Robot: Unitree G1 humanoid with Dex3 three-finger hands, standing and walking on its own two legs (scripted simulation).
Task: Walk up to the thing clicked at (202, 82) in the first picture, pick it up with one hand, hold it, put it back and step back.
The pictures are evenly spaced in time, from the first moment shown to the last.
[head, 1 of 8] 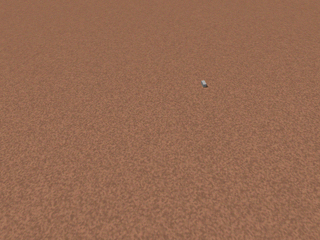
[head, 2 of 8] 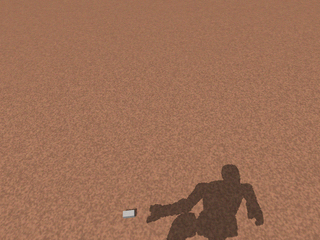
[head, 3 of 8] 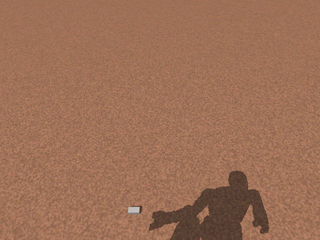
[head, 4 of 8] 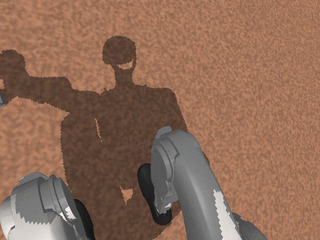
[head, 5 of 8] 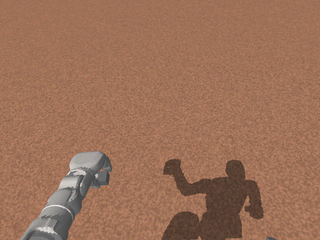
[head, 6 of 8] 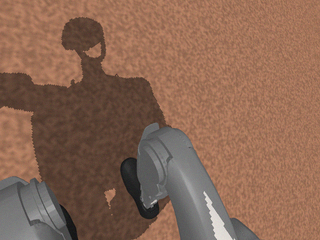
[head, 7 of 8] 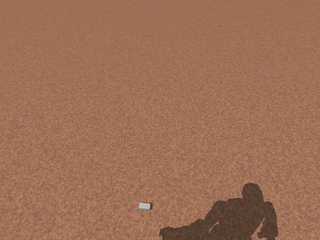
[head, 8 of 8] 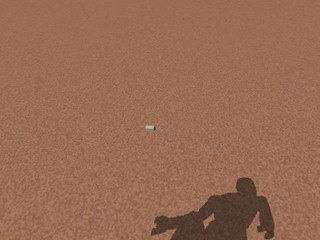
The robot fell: no
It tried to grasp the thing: yes
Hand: left
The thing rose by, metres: 0.68
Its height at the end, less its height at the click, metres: +0.00
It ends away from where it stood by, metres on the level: 0.01
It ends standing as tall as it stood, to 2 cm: yes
